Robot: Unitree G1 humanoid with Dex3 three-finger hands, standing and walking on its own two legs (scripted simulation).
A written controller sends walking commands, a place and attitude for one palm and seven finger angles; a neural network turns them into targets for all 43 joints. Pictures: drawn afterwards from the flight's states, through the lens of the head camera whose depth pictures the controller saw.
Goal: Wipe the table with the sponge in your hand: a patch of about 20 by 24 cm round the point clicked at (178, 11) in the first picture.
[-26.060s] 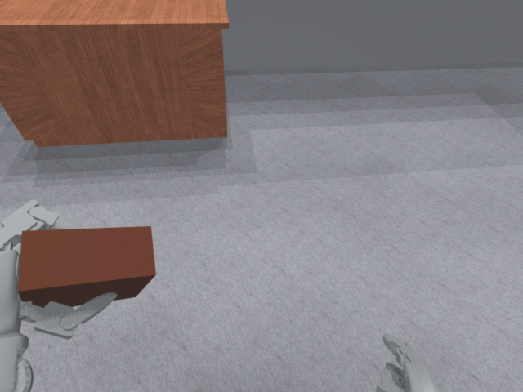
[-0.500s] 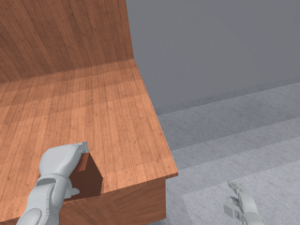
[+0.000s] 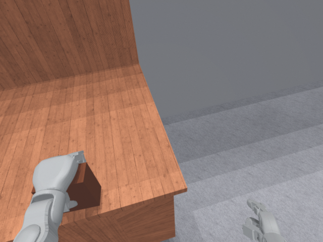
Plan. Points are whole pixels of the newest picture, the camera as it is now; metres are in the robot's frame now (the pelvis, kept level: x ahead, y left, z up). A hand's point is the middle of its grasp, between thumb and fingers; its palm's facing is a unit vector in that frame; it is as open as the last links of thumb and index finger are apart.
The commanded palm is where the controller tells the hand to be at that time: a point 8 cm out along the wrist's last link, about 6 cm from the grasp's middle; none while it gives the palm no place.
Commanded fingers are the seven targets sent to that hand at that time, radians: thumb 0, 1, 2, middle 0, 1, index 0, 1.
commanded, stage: lower the sponge onto the table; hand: left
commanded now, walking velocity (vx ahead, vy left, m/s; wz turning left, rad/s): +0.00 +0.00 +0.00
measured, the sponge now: (73, 193) +0.21 +0.28 +0.00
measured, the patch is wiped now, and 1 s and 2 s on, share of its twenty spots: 0.00 0.00 0.20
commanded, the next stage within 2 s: wipe forward along the first lane in 0.54 s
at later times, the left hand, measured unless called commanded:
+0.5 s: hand (64, 190) +0.20 +0.29 +0.03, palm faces -0.03 -0.11 -0.99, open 10.0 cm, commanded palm +0.19 +0.28 +0.09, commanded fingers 0.00 0.10 1.30 -1.20 -1.60 -1.20 -1.60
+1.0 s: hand (65, 175) +0.24 +0.31 +0.03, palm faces -0.08 -0.06 -0.99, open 10.0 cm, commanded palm +0.23 +0.31 +0.07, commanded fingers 0.00 0.10 1.30 -1.20 -1.60 -1.20 -1.60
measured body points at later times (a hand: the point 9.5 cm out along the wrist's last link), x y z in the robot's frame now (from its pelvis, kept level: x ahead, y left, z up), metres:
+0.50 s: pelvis +0.00 +0.01 +0.00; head -0.01 -0.03 +0.45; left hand +0.20 +0.29 +0.08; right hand +0.22 -0.22 -0.10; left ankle +0.01 +0.12 -0.74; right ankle -0.03 -0.10 -0.74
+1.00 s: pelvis -0.01 +0.00 -0.01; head -0.01 -0.03 +0.44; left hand +0.24 +0.31 +0.08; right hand +0.19 -0.23 -0.11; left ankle +0.01 +0.12 -0.74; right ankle -0.03 -0.10 -0.74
